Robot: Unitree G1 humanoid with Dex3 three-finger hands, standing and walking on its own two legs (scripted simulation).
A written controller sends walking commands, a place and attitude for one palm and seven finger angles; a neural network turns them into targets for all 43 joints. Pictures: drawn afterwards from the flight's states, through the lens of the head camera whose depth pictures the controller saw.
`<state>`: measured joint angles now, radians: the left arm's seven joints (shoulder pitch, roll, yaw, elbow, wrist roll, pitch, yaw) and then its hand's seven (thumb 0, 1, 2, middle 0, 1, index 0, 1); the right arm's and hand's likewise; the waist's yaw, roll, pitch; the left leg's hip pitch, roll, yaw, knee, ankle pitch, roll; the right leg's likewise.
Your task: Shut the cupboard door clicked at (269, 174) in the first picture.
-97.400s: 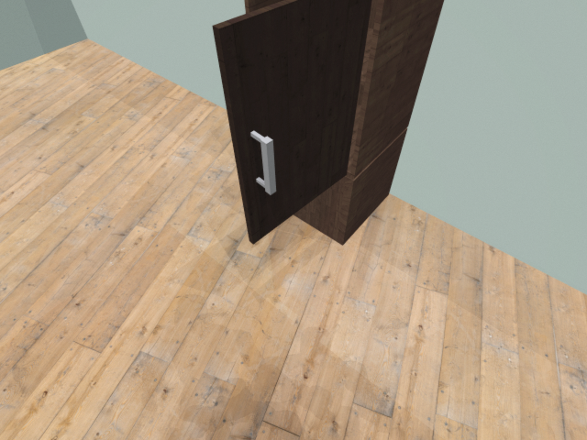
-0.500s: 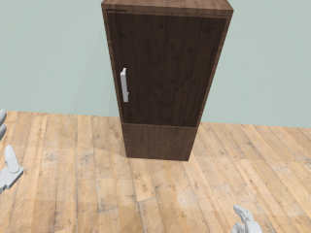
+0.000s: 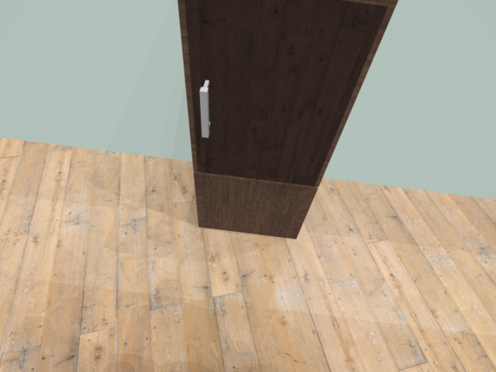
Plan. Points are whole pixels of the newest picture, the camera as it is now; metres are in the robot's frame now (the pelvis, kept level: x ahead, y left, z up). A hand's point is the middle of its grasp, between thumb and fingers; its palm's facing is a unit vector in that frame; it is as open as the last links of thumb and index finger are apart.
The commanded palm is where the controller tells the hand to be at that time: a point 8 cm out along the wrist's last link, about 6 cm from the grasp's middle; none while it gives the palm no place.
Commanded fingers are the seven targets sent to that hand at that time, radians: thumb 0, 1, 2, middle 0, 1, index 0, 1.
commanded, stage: let the arm hang, fingers relaxed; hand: left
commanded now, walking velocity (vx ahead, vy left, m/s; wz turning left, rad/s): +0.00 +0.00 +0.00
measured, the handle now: (206, 109) +0.75 +0.16 -0.05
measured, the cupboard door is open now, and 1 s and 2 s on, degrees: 0 0 0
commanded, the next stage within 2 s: look to check the result in 0.66 s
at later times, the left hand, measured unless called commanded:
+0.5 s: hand out of the picture +0.04 +0.18 -0.17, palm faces +0.00 -0.98 -0.21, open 7.3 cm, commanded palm none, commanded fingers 0.00 0.90 0.90 -0.20 -0.30 -0.20 -0.30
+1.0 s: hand out of the picture +0.02 +0.17 -0.17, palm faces +0.01 -0.98 -0.21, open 7.3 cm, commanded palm none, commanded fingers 0.00 0.90 0.90 -0.20 -0.30 -0.20 -0.30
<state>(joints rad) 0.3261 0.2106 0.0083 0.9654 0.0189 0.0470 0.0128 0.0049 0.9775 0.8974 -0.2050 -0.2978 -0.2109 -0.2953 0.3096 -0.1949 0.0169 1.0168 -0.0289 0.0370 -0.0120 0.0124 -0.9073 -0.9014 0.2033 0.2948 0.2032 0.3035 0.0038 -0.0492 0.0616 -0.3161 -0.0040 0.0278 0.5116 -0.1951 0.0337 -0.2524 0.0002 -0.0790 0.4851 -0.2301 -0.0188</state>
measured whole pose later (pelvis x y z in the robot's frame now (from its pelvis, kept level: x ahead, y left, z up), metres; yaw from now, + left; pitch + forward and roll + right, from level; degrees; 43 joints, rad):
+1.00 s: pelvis +0.03 -0.01 +0.01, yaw -1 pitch -1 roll +0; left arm 0.29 0.16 0.01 1.14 0.01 0.00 0.03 0.01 0.91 0.90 -0.20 -0.30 -0.20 -0.29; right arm 0.26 -0.17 0.01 1.13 -0.02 0.00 -0.04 0.01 -0.91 -0.90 0.20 0.29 0.20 0.30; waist 0.00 0.01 0.04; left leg -0.17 -0.01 0.05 0.37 -0.18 0.02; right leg -0.13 0.00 -0.05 0.38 -0.23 -0.02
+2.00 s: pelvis +0.04 -0.01 +0.01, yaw -2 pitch -2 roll +0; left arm 0.25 0.20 0.01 1.13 0.01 -0.01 0.02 0.01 0.91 0.90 -0.20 -0.30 -0.21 -0.29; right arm 0.22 -0.21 0.01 1.14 -0.02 -0.01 -0.03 0.01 -0.91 -0.90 0.20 0.29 0.20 0.30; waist 0.00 0.00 0.04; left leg -0.13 0.00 0.05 0.34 -0.18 0.01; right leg -0.09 0.01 -0.05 0.34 -0.22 -0.03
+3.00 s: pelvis +0.06 -0.02 +0.01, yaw -2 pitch -1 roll +0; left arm 0.22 0.22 0.01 1.13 0.01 -0.01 0.02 0.01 0.91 0.90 -0.20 -0.30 -0.21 -0.29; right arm 0.19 -0.23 0.01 1.13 -0.02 -0.01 -0.03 0.01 -0.91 -0.90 0.20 0.29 0.20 0.30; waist 0.00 0.00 0.04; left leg -0.10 0.01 0.05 0.32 -0.20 0.00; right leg -0.06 0.02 -0.05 0.31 -0.23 -0.04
